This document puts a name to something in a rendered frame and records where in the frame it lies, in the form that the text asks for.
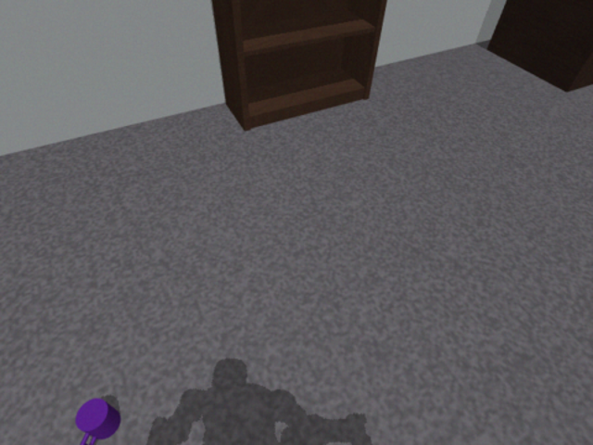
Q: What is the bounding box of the bookshelf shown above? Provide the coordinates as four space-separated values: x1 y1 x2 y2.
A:
212 0 387 131

